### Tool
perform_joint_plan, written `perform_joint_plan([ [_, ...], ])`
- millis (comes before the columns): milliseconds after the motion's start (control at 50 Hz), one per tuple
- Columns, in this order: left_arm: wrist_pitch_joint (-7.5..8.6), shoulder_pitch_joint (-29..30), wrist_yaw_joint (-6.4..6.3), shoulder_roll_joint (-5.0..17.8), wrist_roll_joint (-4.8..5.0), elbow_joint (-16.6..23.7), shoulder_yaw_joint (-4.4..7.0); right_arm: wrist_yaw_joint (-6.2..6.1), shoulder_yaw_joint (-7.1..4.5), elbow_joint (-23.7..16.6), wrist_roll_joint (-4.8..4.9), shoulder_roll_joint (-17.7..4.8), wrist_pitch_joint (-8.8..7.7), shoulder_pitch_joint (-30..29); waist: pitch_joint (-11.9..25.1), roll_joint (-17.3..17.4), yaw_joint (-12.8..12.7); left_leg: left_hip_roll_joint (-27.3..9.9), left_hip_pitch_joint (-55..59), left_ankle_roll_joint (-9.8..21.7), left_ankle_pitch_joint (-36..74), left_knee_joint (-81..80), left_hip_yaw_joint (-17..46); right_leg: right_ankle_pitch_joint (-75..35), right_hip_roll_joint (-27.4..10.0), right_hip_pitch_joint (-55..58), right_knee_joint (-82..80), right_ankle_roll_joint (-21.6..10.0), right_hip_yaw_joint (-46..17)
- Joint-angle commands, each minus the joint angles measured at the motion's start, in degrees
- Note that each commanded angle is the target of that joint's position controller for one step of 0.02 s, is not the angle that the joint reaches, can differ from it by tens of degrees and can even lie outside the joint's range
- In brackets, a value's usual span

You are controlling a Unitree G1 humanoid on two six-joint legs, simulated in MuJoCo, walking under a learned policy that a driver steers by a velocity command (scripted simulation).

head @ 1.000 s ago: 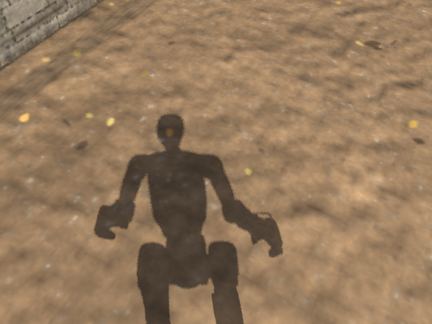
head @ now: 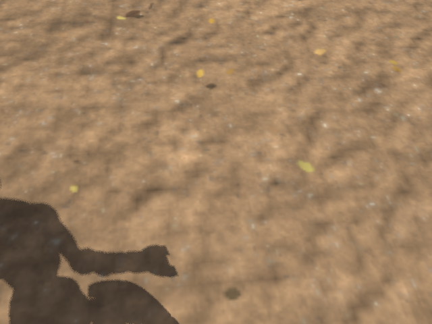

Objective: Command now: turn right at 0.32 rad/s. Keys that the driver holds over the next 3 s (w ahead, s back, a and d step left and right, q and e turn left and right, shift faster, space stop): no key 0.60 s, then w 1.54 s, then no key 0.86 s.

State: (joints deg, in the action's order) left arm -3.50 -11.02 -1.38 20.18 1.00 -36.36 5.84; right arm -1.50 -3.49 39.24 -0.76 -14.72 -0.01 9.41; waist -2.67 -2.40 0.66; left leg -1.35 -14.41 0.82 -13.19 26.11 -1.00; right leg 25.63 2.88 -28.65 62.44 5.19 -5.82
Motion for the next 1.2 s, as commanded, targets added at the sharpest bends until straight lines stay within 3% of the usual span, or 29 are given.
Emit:
perform_joint_plan([
  [20, 1.06, 2.89, 0.28, 0.44, -0.53, 5.26, -0.76, -0.2, -2.31, -3.46, 0.27, -9.71, -0.11, -2.02, 7.15, 12.56, 0.74, -12.1, 8.91, 12.08, 22.18, -5.74, 8.89, 1.0, -2.17, 1.51, -10.84, 0.47, 2.66],
  [80, 1.14, 2.28, 0.73, 1.03, -0.3, 4.75, -0.89, 0.42, -2.53, -2.54, 1.16, -11.1, 0.29, -0.98, 7.42, 14.12, 1.31, -12.98, 7.51, 12.33, 22.3, -4.72, 9.4, -1.33, -2.12, 8.85, -22.96, -0.53, 5.8],
  [100, 1.17, 0.63, 0.87, 1.08, -0.3, 3.91, -0.78, 0.55, -2.34, -2.29, 1.63, -11.0, 0.38, -1.25, 7.22, 13.58, 0.31, -12.6, 6.6, 11.68, 21.43, -3.58, 9.13, -5.97, -1.73, 12.06, -29.41, -1.37, 6.7],
  [140, 1.32, -1.98, 0.99, 1.64, -0.81, 2.63, -0.73, 0.78, -1.36, -0.75, 2.26, -8.89, -0.03, 1.34, 6.66, 11.04, -1.04, -10.61, 1.61, 6.93, 16.27, -1.27, 7.6, -19.0, -2.0, 22.44, -44.04, -4.44, 5.6],
  [160, 1.35, -2.78, 0.51, 4.83, -1.16, 3.3, -0.34, 1.21, -0.45, -0.72, 0.57, -6.63, -0.72, 3.18, 9.27, 3.32, 0.38, -7.19, -3.21, 1.91, 7.15, 4.23, 4.32, -31.28, -9.63, 29.69, -43.14, -6.68, -3.75],
  [180, 1.33, 1.39, 0.32, 6.55, -2.3, 3.81, -0.48, 1.51, 0.65, -1.52, -1.03, -3.4, -1.42, 4.31, 8.56, -9.39, 3.99, -2.47, -5.72, -2.5, -7.4, 5.14, -0.73, -34.74, -16.8, 24.88, -40.82, -12.92, -10.43],
  [200, 1.9, 3.41, 0.81, 2.29, -2.53, 4.56, -1.46, 1.06, 0.35, -1.56, -1.0, -5.86, -1.27, 0.8, 7.69, -7.63, 1.3, -2.72, -1.69, -4.01, -8.04, 4.52, 0.67, -27.02, -16.39, 19.32, -41.94, -16.05, -10.38],
  [220, 2.48, 4.3, 1.16, 0.46, -2.76, 4.08, -2.11, 1.04, 0.13, -1.48, -0.68, -6.7, -1.21, -0.45, 6.39, -6.33, 1.43, -2.54, -0.38, -4.15, -2.92, 2.82, 0.6, -20.74, -13.36, 18.51, -42.02, -14.08, -8.15],
  [260, 3.26, 3.72, 1.3, 1.14, -2.61, 3.21, -2.04, 0.79, 0.1, -0.71, -0.69, -7.32, -0.83, -0.51, 4.79, -6.78, 0.58, -2.66, 0.91, -4.37, 3.45, 1.45, 0.77, -16.21, -10.2, 17.4, -41.91, -10.7, -6.04],
  [280, 3.49, 2.87, 1.29, 0.98, -2.46, 3.0, -2.25, 0.76, -0.09, -0.28, -0.44, -8.17, -0.75, 0.06, 3.6, -5.28, 0.38, -2.97, 1.39, -4.2, 4.17, 1.15, 1.1, -16.97, -9.61, 16.12, -41.94, -9.93, -5.61],
  [300, 3.57, 2.02, 1.31, 0.67, -2.44, 2.48, -2.49, 0.86, 0.05, 0.1, -0.26, -7.66, -0.83, 0.4, 3.14, -4.03, 0.53, -2.92, 1.98, -4.09, 4.58, 0.72, 0.97, -17.47, -9.05, 16.02, -41.48, -9.43, -5.15],
  [440, 3.46, 2.1, 1.09, -0.17, -2.09, 1.51, -2.77, 0.38, 0.2, 3.32, -0.08, -7.13, -1.04, 2.48, 3.06, 0.2, 0.42, -3.21, 3.24, -4.69, 6.3, -0.7, 0.88, -20.91, -7.6, 17.07, -40.31, -9.51, -3.77],
  [600, 3.52, 1.46, 1.0, -0.7, -1.82, -1.28, -2.6, -0.38, 0.19, 6.09, 0.14, -7.52, -1.0, 3.52, 3.83, 1.57, 0.55, -3.46, 4.56, -4.84, 7.79, -0.88, 0.64, -24.19, -6.12, 17.83, -39.3, -9.06, -1.88],
  [640, 3.13, -0.13, 0.66, 0.31, -1.45, -2.48, -2.13, -0.6, 0.25, 7.1, 0.46, -7.0, -0.81, 4.34, 4.39, -0.07, 0.0, -0.94, 3.14, -4.51, -2.44, 2.2, -2.48, -8.18, -5.68, 17.91, -41.07, -10.26, -2.46],
  [680, 2.87, -3.03, 0.53, 3.53, -0.92, -3.26, -1.12, -0.7, 0.29, 6.08, 1.14, -6.48, -1.25, 2.02, -0.47, -4.61, -2.24, 1.34, -5.87, -3.19, -11.0, 9.83, -4.36, 15.43, -10.46, 16.22, -47.26, -14.4, -10.99],
  [720, 3.84, -5.65, 0.4, 5.17, -0.36, -4.33, -0.65, -0.31, 0.3, 3.96, 2.02, -6.25, -2.74, -1.36, -5.3, -8.31, -3.57, -0.24, -13.39, -0.42, -14.46, 16.69, -0.76, 20.19, -16.98, 15.19, -52.14, -18.66, -21.23],
  [760, 5.21, -5.74, 0.32, 4.11, -0.05, -4.79, -0.83, 0.83, 0.09, 3.44, 2.89, -6.59, -4.43, -1.1, -5.05, -9.07, -2.83, -2.78, -17.82, 2.62, -18.51, 19.1, 2.45, 14.27, -19.82, 19.09, -51.97, -19.86, -23.27],
  [780, 5.46, -4.41, 0.37, 3.72, 0.36, -4.55, -0.91, 1.53, 0.15, 3.78, 3.05, -6.47, -5.13, -0.13, -4.16, -7.67, -1.89, -3.24, -16.1, 3.82, -18.01, 15.52, 2.42, 10.9, -19.35, 19.78, -51.18, -19.04, -21.03],
  [820, 5.06, 1.36, 0.56, 3.81, 0.92, -3.35, -0.98, 2.47, -0.01, 7.81, 2.58, -5.82, -5.98, 7.66, -0.59, -4.42, 2.98, -0.06, 2.11, 4.38, -2.74, 2.36, -2.03, 2.07, -13.81, 12.06, -47.2, -15.37, -10.98],
  [840, 4.97, 1.87, 0.6, 2.4, 0.37, -3.19, -1.31, 2.61, -0.59, 10.68, 1.72, -6.49, -5.9, 13.13, 1.77, -2.48, 4.86, 1.83, 12.31, 3.1, 2.21, 1.87, -2.53, -1.36, -10.35, 6.94, -41.77, -13.36, -6.39],
  [860, 5.29, 2.92, 0.77, -1.36, -0.53, -2.35, -2.44, 2.38, -1.44, 12.08, 1.35, -9.26, -5.86, 19.54, 3.63, 5.54, 6.88, -5.53, 19.82, 4.66, -3.33, -3.12, 8.3, -3.56, -5.04, 0.17, -27.21, -9.64, 0.51],
  [880, 6.4, 3.54, 0.42, -2.25, -0.35, 0.85, -2.67, 2.84, -3.04, 11.54, 1.3, -16.92, -6.18, 23.27, 3.83, 21.29, 7.23, -19.49, 23.91, 12.96, -12.4, -13.91, 35.15, 4.48, 1.57, -11.81, -8.98, -5.92, 5.75],
  [900, 7.33, 2.05, 0.32, 1.37, 0.89, 0.24, -1.66, 2.9, -1.75, 10.28, 0.84, -13.04, -6.56, 20.02, 1.44, 14.74, 5.43, -22.4, 21.5, 16.31, -18.72, -16.62, 41.6, 8.05, -1.15, -16.64, 0.89, -6.34, -0.09],
  [920, 8.04, 0.52, 0.81, 2.06, 1.7, -0.7, -1.43, 2.56, -0.93, 9.18, 1.1, -10.08, -6.7, 16.18, -2.66, 10.97, 3.44, -20.61, 20.27, 14.84, -19.44, -16.22, 35.96, 2.0, -4.03, -20.21, 3.98, -7.49, -1.21],
  [960, 8.71, 0.87, 1.25, 1.74, 0.69, -1.97, -1.25, 2.53, -0.4, 8.18, 0.93, -8.82, -6.46, 12.76, -3.74, 7.19, 2.23, -16.16, 19.59, 11.38, -9.87, -16.75, 25.65, -8.12, -7.38, -21.22, 2.23, -8.39, 0.73],
  [1000, 8.58, 1.29, 2.15, 0.88, 0.0, -2.37, -1.12, 2.55, 0.59, 8.43, 0.51, -6.35, -5.93, 13.66, -1.94, 8.4, 1.92, -12.24, 18.32, 9.05, 5.93, -16.9, 16.6, -13.8, -8.42, -16.99, -0.83, -7.88, 2.82],
  [1060, 7.99, 3.95, 2.79, -1.64, -0.3, -1.38, -1.8, 2.03, 0.59, 9.3, 0.86, -7.15, -5.27, 16.26, -0.87, 7.2, 2.4, -10.38, 18.16, 9.3, 21.41, -16.83, 9.8, -18.16, -7.95, -16.66, -5.95, -5.73, 5.72],
  [1140, 8.48, 12.77, 3.42, -3.85, 0.12, 1.66, -3.03, 0.81, 0.61, 9.67, 0.8, -8.27, -4.5, 17.31, -3.31, 7.24, 4.33, -8.27, 13.38, 8.29, 20.97, -19.59, 4.95, -27.62, -6.14, -11.23, -22.25, -4.57, 8.17],
  [1200, 8.99, 17.24, 4.26, -3.41, 0.49, 3.12, -3.17, 0.58, 0.37, 10.74, 1.27, -9.05, -4.37, 19.57, -5.19, 7.27, 5.02, -10.12, 14.61, 8.97, 19.79, -20.17, 4.77, -30.18, -4.82, -8.9, -29.1, -5.37, 8.52],
])
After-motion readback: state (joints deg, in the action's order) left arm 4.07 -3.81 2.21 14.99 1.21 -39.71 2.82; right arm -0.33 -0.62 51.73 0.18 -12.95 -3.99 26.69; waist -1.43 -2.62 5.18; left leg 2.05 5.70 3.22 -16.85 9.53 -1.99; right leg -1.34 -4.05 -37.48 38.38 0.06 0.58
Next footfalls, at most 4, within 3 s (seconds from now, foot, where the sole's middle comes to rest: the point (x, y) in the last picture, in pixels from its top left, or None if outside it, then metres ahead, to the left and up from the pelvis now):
0.16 right None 0.03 -0.15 -0.78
1.34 right None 0.45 -0.12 -0.78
1.88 left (177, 234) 0.75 0.11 -0.78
2.36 right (239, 175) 1.01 -0.11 -0.78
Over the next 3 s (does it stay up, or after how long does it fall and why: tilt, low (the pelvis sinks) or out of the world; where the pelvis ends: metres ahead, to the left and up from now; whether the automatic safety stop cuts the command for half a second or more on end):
stays up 0.93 0.01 -0.01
